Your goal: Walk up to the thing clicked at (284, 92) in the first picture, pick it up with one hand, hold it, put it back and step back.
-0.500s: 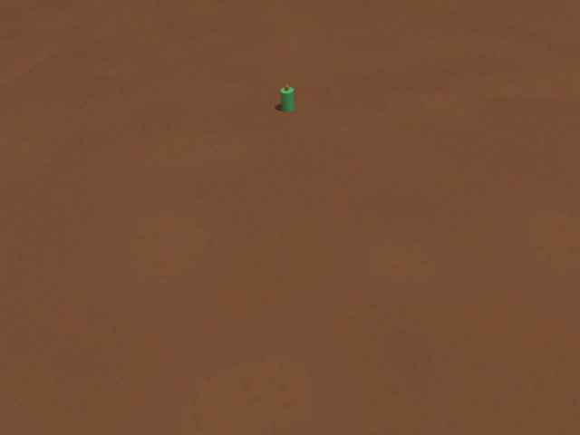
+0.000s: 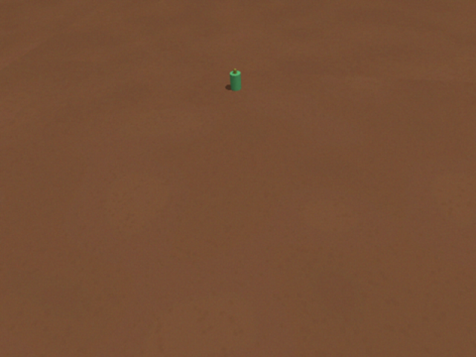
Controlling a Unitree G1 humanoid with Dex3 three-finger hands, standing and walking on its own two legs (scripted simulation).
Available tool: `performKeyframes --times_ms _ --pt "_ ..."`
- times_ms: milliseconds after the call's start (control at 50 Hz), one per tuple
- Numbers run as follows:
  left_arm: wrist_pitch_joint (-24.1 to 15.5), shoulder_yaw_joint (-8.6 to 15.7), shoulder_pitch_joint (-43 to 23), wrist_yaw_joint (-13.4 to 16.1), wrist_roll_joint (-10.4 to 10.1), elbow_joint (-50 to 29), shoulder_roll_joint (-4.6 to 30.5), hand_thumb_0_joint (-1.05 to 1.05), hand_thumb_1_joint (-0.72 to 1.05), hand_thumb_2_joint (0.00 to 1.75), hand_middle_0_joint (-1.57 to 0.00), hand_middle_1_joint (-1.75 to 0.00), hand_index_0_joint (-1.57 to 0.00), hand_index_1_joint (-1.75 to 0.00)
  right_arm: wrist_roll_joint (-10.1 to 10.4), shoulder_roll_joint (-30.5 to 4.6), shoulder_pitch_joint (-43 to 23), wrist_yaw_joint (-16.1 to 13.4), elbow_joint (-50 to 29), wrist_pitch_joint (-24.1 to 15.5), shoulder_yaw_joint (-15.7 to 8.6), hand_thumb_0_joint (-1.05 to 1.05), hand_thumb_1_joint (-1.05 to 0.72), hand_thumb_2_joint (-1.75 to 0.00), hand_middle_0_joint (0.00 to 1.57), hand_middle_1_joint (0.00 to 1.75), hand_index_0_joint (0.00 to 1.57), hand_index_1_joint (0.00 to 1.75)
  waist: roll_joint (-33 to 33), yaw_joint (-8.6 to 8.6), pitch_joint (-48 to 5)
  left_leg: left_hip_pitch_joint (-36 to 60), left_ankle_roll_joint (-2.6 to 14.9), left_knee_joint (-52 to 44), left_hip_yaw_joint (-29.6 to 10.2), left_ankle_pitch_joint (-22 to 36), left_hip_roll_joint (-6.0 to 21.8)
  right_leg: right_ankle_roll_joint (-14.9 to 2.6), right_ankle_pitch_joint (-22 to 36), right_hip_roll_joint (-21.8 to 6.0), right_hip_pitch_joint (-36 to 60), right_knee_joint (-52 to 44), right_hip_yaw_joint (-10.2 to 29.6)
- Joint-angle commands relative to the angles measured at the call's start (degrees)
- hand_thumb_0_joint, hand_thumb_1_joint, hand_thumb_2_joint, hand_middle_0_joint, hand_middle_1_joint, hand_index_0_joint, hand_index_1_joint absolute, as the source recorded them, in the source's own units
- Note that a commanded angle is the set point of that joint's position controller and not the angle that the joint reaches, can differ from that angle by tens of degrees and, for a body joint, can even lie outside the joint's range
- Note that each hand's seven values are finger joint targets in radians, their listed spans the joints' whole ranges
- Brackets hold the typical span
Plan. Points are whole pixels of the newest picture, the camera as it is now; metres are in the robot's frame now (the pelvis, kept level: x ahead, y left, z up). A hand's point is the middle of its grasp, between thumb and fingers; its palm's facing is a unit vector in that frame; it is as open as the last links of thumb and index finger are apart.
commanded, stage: stand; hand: left
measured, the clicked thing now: (235, 78) +2.24 +0.07 -0.70
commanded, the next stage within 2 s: walk up in 0.62 s
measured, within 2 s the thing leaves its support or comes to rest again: neither
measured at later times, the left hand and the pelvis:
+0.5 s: hand out of the picture +0.08 +0.25 -0.15, palm faces -0.02 -0.94 -0.35, open 7.4 cm; pelvis +0.00 +0.00 +0.00, yaw +0 degrees
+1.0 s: hand out of the picture +0.16 +0.24 -0.12, palm faces -0.02 -0.90 -0.44, open 7.3 cm; pelvis +0.09 -0.05 -0.01, yaw -3 degrees
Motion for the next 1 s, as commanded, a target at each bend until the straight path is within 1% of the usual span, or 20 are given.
performKeyframes --times_ms 0,180,360,580,600,620,660,680,700,720,740,780,800,820,840,860,880,900,920,980 --pt "-1.1 2.2 -2.4 0.8 -0.3 -3.6 12.5 0.0 0.9 0.9 -0.2 -0.3 -0.2 -0.3 0.1 -11.6 -2.2 -1.0 -3.7 -1.2 -2.2 0.0 -0.9 -0.9 0.2 0.3 0.2 0.3 -1.1 -0.01 -4.1 1.0 2.39 -2.4 -4.4 8.8 6.0 -1.26 9.7 -7.3 -0.1 -3.3 5.6" --pt "-1.2 2.1 -1.9 0.9 -0.3 -3.8 12.6 0.0 0.9 0.9 -0.2 -0.3 -0.2 -0.3 0.1 -11.7 -2.0 -1.0 -3.7 -1.2 -2.2 0.0 -0.9 -0.9 0.2 0.3 0.2 0.3 -0.8 -0.01 -4.9 1.3 2.44 -1.6 -4.1 11.0 6.2 -1.29 12.6 -7.5 1.4 -3.1 5.6" --pt "-0.9 2.1 -2.1 0.7 -0.2 -3.9 12.6 0.0 0.9 0.9 -0.2 -0.3 -0.2 -0.3 -0.1 -11.7 -1.6 -1.1 -3.6 -1.2 -2.1 0.0 -0.9 -0.9 0.2 0.3 0.2 0.3 -0.3 -0.03 -4.0 0.5 2.53 -2.9 -4.3 7.3 6.3 -1.35 8.2 -7.3 0.2 -3.5 5.7" --pt "-1.1 2.0 -2.0 0.8 -0.2 -4.1 12.9 0.0 0.9 0.9 -0.2 -0.3 -0.2 -0.3 0.1 -11.8 -1.9 -1.0 -3.7 -1.3 -2.1 0.0 -0.9 -0.9 0.2 0.3 0.2 0.3 -0.6 0.09 -5.0 1.5 2.59 -2.6 -4.3 10.5 6.5 -1.37 11.5 -7.6 1.1 -2.9 5.8" --pt "-2.2 6.4 0.8 -1.6 1.0 -8.4 20.4 0.0 0.9 0.9 -0.2 -0.3 -0.2 -0.3 -1.2 -19.0 2.1 0.6 -7.6 -3.0 -6.7 0.0 -0.9 -0.9 0.2 0.3 0.2 0.3 -1.7 -0.03 -13.0 2.8 7.16 3.7 -5.6 -23.4 6.1 -3.42 -20.5 -5.3 -1.1 3.0 7.4" --pt "-2.2 6.6 -0.7 -2.5 1.5 -8.4 19.5 0.0 0.9 0.9 -0.2 -0.3 -0.2 -0.3 -1.9 -19.3 1.5 1.5 -7.4 -3.2 -7.3 0.0 -0.9 -0.9 0.2 0.3 0.2 0.3 0.1 -0.19 -7.6 -1.6 8.11 3.6 -7.8 -32.2 7.1 -4.22 -29.3 -6.2 -8.3 6.0 9.2" --pt "-2.8 6.4 -4.3 -3.5 1.5 -11.2 16.2 0.0 0.9 0.9 -0.2 -0.3 -0.2 -0.3 -1.6 -18.4 1.6 2.3 -9.1 -3.6 -7.9 0.0 -0.9 -0.9 0.2 0.3 0.2 0.3 2.5 -0.97 0.5 -4.9 10.46 0.5 -13.9 -33.8 11.7 -4.38 -25.9 -6.0 -19.4 12.1 9.3" --pt "-2.8 6.2 -5.3 -3.8 1.4 -11.9 15.0 0.0 0.9 0.9 -0.2 -0.3 -0.2 -0.3 -1.8 -18.6 2.6 2.4 -9.0 -3.9 -8.3 0.0 -0.9 -0.9 0.2 0.3 0.2 0.3 3.6 -1.24 2.3 -0.8 11.9 -3.0 -17.1 -32.7 14.3 -3.44 -19.4 -4.3 -25.2 15.3 5.5" --pt "-2.8 6.1 -7.3 -4.0 1.3 -13.1 14.6 0.0 0.9 0.9 -0.2 -0.3 -0.2 -0.3 -1.7 -19.7 4.2 2.4 -9.2 -4.3 -9.0 0.0 -0.9 -0.9 0.2 0.3 0.2 0.3 7.5 -2.67 2.8 4.1 14.34 -8.9 -22.3 -32.3 19.1 -1.68 -14.2 -2.8 -30.2 23.3 0.7" --pt "-2.8 6.0 -7.8 -4.2 1.4 -14.2 15.4 0.0 0.9 0.9 -0.2 -0.3 -0.2 -0.3 -1.9 -21.3 5.3 2.5 -9.8 -4.5 -9.6 0.0 -0.9 -0.9 0.2 0.3 0.2 0.3 8.4 -3.67 2.9 6.4 16.94 -12.9 -26.2 -33.0 23.4 -1.11 -18.4 -5.3 -33.8 24.4 2.3" --pt "-3.1 6.2 -7.7 -4.7 1.3 -14.4 16.8 0.0 0.9 0.9 -0.2 -0.3 -0.2 -0.3 -1.6 -21.5 4.9 2.5 -10.8 -4.6 -9.9 0.0 -0.9 -0.9 0.2 0.3 0.2 0.3 5.7 -3.11 2.6 5.6 16.89 -13.5 -26.1 -33.4 24.0 -0.74 -18.4 -7.2 -32.8 24.9 5.0" --pt "-3.4 6.3 -4.0 -5.6 0.8 -13.5 16.8 0.0 0.9 0.9 -0.2 -0.3 -0.2 -0.3 -1.7 -21.6 0.0 2.9 -12.3 -4.3 -9.7 0.0 -0.9 -0.9 0.2 0.3 0.2 0.3 8.2 -0.5 1.4 1.3 14.48 -11.5 -18.0 -29.3 20.8 -1.06 -18.0 -8.3 -24.1 17.3 5.2" --pt "-3.7 6.4 -0.4 -5.6 0.7 -12.1 16.6 0.0 0.9 0.9 -0.2 -0.3 -0.2 -0.3 -1.9 -20.6 -2.8 3.1 -13.0 -4.1 -9.4 0.0 -0.9 -0.9 0.2 0.3 0.2 0.3 9.3 1.38 -0.2 -1.4 12.54 -8.4 -12.5 -24.9 16.9 -0.98 -13.1 -6.8 -16.8 13.6 3.1" --pt "-3.9 6.9 6.0 -5.3 0.7 -9.4 16.6 0.0 0.9 0.9 -0.2 -0.3 -0.2 -0.3 -1.8 -20.0 -5.7 3.4 -13.7 -3.8 -9.3 0.0 -0.9 -0.9 0.2 0.3 0.2 0.3 7.7 5.17 -2.4 -7.6 10.44 -1.9 -4.8 -23.4 12.2 -0.69 -5.3 -4.5 -3.9 8.5 -1.4" --pt "-4.2 7.8 14.3 -4.7 1.0 -6.3 18.3 0.0 0.9 0.9 -0.2 -0.3 -0.2 -0.3 -1.8 -17.7 -7.4 3.6 -14.4 -3.6 -8.7 0.0 -0.9 -0.9 0.2 0.3 0.2 0.3 1.3 8.78 -5.1 -14.8 8.47 8.0 1.9 -24.0 7.2 -0.06 -1.9 -1.6 9.0 5.7 -5.9" --pt "-4.7 9.4 21.8 -3.8 1.6 -4.2 23.0 0.0 0.9 0.9 -0.2 -0.3 -0.2 -0.3 -1.6 -12.8 -7.4 3.6 -15.6 -3.6 -7.0 0.0 -0.9 -0.9 0.2 0.3 0.2 0.3 -15.6 12.22 -6.2 -32.6 5.04 28.3 8.7 -26.8 -0.2 -3.01 -18.9 -6.8 22.3 -1.5 7.5" --pt "-5.1 10.1 21.2 -3.3 1.9 -6.5 27.8 0.0 0.9 0.9 -0.2 -0.3 -0.2 -0.3 -1.1 -10.8 -8.6 3.6 -18.0 -3.7 -5.7 0.0 -0.9 -0.9 0.2 0.3 0.2 0.3 -22.3 11.8 -1.5 -45.1 3.2 40.5 3.1 -24.1 -3.9 -9.21 -38.5 -22.1 19.9 -14.6 34.0" --pt "-5.2 9.3 14.9 -3.0 1.1 -9.4 27.5 0.0 0.9 0.9 -0.2 -0.3 -0.2 -0.3 -1.2 -15.2 -10.2 3.3 -17.0 -3.7 -6.6 0.0 -0.9 -0.9 0.2 0.3 0.2 0.3 -8.7 9.57 4.4 -43.8 2.95 44.7 -5.7 -17.8 0.8 -12.65 -38.9 -26.8 12.0 -16.8 38.1" --pt "-5.4 8.7 11.7 -2.9 0.3 -11.1 25.1 0.0 0.9 0.9 -0.2 -0.3 -0.2 -0.3 -0.7 -17.1 -8.0 3.7 -15.1 -3.9 -7.2 0.0 -0.9 -0.9 0.2 0.3 0.2 0.3 -2.0 6.95 5.9 -42.4 3.28 45.0 -7.2 -13.1 1.4 -11.4 -32.7 -23.1 11.4 -15.2 31.2" --pt "-6.0 7.1 6.0 -2.2 -0.7 -12.6 20.5 0.0 0.9 0.9 -0.2 -0.3 -0.2 -0.3 -0.2 -16.3 -0.1 4.4 -12.0 -4.0 -6.8 0.0 -0.9 -0.9 0.2 0.3 0.2 0.3 -4.2 1.56 3.2 -33.1 2.43 38.5 -6.9 -3.7 3.6 -6.65 -15.4 -15.1 7.2 -13.4 12.5"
